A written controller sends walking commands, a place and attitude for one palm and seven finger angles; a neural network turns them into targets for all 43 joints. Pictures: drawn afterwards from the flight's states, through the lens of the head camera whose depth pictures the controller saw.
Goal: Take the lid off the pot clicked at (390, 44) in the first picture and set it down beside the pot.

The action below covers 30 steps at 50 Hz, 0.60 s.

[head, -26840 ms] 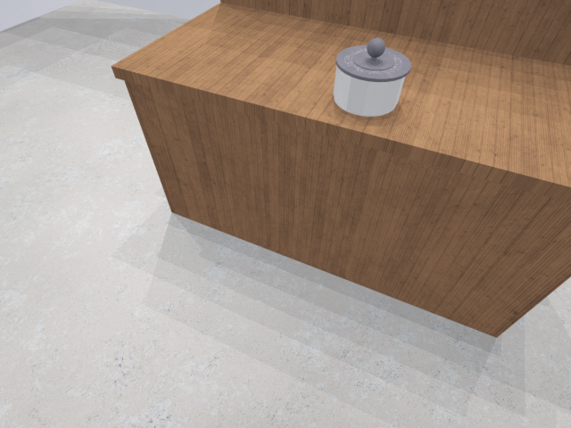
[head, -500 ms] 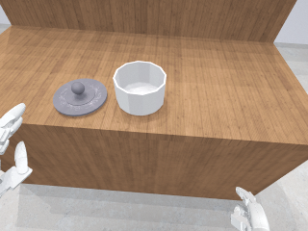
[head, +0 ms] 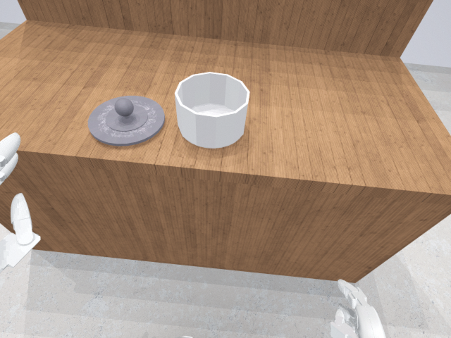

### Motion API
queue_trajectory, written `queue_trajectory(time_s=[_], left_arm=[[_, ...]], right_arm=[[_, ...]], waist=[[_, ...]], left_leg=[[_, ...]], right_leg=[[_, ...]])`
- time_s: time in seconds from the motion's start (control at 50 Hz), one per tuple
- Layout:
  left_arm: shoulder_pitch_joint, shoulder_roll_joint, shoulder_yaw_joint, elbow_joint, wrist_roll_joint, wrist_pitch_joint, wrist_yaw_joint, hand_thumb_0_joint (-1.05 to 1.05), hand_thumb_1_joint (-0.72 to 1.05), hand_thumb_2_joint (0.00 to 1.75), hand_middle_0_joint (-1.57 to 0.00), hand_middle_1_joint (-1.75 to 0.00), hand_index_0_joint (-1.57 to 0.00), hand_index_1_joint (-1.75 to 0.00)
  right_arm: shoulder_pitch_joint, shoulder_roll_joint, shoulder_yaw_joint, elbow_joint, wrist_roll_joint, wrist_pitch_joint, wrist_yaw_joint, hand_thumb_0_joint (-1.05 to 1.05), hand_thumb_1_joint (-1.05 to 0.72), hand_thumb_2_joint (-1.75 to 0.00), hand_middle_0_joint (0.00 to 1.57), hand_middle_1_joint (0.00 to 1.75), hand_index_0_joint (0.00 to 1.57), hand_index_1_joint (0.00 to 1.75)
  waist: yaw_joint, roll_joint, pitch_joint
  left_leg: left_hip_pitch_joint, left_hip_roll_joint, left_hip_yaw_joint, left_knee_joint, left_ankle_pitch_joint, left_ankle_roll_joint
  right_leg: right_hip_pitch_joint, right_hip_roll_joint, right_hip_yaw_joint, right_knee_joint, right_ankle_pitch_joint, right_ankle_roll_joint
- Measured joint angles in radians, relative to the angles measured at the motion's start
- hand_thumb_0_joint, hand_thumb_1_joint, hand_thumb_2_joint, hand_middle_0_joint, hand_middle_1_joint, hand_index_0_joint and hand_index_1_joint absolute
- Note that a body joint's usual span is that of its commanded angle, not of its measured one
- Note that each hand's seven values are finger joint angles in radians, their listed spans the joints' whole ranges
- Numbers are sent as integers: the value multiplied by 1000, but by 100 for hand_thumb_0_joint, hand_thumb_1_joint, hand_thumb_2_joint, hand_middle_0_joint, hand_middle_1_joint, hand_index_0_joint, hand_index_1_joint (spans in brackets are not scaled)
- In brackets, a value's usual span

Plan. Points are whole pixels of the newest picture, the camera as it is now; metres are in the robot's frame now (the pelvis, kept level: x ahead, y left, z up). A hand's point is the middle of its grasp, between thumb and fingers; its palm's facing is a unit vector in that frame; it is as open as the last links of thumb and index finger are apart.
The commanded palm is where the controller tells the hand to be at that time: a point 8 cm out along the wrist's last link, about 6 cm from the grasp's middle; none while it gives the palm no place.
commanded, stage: step back with the hand held close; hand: left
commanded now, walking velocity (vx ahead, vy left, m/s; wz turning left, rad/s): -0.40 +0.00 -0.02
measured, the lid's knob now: (124, 107) +0.62 +0.29 +0.02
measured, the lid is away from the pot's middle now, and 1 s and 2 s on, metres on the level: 0.22 0.22 0.22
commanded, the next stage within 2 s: stop stepping back and stand still in 0.54 s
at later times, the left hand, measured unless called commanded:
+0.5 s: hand out of the picture +0.10 +0.23 +0.18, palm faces +0.38 -0.83 -0.40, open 7.4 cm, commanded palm +0.04 +0.28 +0.19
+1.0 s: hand out of the picture +0.02 +0.23 +0.19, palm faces +0.36 -0.86 -0.36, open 7.4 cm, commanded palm -0.04 +0.27 +0.19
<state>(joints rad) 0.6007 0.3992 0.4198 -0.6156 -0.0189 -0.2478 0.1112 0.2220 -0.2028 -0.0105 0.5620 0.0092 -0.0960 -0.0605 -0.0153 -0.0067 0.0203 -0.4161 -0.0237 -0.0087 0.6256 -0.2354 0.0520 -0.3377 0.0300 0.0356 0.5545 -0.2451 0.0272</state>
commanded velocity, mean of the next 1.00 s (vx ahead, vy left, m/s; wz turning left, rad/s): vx -0.16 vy -0.01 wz -0.04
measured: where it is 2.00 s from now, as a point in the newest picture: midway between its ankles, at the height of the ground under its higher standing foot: outside the picture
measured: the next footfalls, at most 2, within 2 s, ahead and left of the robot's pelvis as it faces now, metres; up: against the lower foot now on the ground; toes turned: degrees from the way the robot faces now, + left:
right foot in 0.32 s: +0.02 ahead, -0.14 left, +0.00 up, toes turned +7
left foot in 0.50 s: +0.00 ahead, +0.09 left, +0.00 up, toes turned +3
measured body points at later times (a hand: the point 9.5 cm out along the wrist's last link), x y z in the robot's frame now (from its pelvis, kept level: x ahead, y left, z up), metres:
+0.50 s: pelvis -0.08 +0.00 +0.00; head -0.07 +0.03 +0.45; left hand +0.07 +0.28 +0.20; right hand +0.10 -0.25 -0.07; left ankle -0.04 +0.09 -0.73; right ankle -0.02 -0.14 -0.73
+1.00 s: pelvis -0.18 +0.00 +0.00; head -0.20 +0.02 +0.45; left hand +0.00 +0.27 +0.21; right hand -0.06 -0.27 -0.07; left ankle -0.14 +0.09 -0.73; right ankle -0.22 -0.13 -0.73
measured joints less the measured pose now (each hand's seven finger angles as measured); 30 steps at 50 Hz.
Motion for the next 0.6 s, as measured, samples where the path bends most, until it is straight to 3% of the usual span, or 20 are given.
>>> queue_trajectory(time_s=[0.12, 0.22, 0.28, 0.34, 0.4, 0.46, 0.52, 0.56, 0.6], left_arm=[[18, 19, -32, -33, -7, -9, -19, 2, 89, 90, -21, -30, -21, -30], [27, 47, 3, -32, 2, -28, -22, 1, 89, 90, -21, -30, -21, -30], [2, 44, 19, -13, 11, -30, -21, 1, 89, 90, -21, -30, -21, -30], [-20, 25, 24, -8, 5, -33, -19, 1, 89, 90, -21, -30, -21, -30], [-14, -8, -6, -22, -8, -32, -16, 1, 89, 90, -21, -30, -21, -30], [6, -25, -39, -36, -10, -21, -11, 1, 89, 90, -21, -30, -21, -30], [-7, -20, -46, -40, -7, -19, -5, 1, 89, 90, -21, -30, -21, -30], [-36, -1, -31, -18, -5, -25, -6, 1, 89, 90, -21, -30, -21, -30], [-36, 10, -15, 5, -8, -17, -10, 1, 89, 90, -21, -30, -21, -30]], right_arm=[[-47, 0, -11, -7, 2, 27, 11, 1, -90, -90, 21, 30, 20, 30], [-44, -6, -16, -41, 4, 17, 5, 1, -90, -90, 21, 30, 20, 30], [-24, -8, -22, -45, 4, -1, 1, 1, -90, -90, 20, 30, 20, 30], [-15, -8, -25, -29, 6, -11, 5, 1, -90, -90, 20, 30, 20, 30], [-17, -5, -30, 10, 1, -1, 16, 1, -90, -90, 20, 30, 20, 30], [-8, 3, -34, 41, -7, 32, 20, 1, -90, -90, 20, 30, 20, 30], [-5, -1, -30, 33, -10, 38, 9, 1, -90, -90, 20, 30, 20, 30], [-26, 13, -28, 33, -6, 27, 5, 1, -90, -90, 20, 30, 20, 30], [-32, 27, -23, 26, -17, 4, 10, 1, -90, -90, 20, 30, 20, 30]], waist=[[-8, -9, 19], [-11, -9, 15], [-19, 4, 3], [-15, 10, -1], [2, 0, 1], [11, -30, -24], [-2, -27, -38], [0, -47, -7], [-4, -36, -8]], left_leg=[[-7, 7, 1, -34, 47, 0], [-31, 11, 3, -7, 51, 6], [-61, 27, 9, 22, 46, 15], [-95, 46, 19, 40, 36, 1], [-104, 33, 8, 68, -59, -25], [-64, 8, 8, 116, -105, -38], [12, 19, -1, -24, 3, -22], [9, 8, 16, -29, 37, -4], [3, 21, 23, -50, 52, 3]], right_leg=[[-7, 6, 1, -37, 52, 0], [-35, 12, 4, 6, 53, 1], [-25, 28, 14, 79, -15, -1], [-13, 36, 15, 69, -51, -9], [-13, 28, 13, 39, -7, -13], [-9, 8, 28, -14, 33, -7], [-37, 5, 22, -28, 61, 9], [-62, 1, 36, 41, 31, 7], [-96, 39, 50, 227, -93, -1]])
